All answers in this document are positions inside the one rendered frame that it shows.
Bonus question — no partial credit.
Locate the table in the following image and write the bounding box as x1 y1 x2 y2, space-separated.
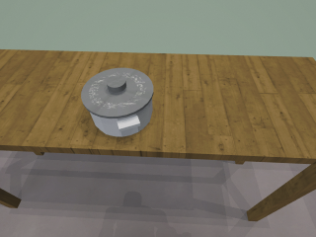
0 49 316 222

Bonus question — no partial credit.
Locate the pot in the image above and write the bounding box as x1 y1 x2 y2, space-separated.
90 99 153 137

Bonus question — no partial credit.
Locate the lid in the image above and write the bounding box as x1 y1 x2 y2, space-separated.
81 67 154 119

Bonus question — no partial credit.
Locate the knob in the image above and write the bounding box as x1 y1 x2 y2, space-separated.
107 75 126 93

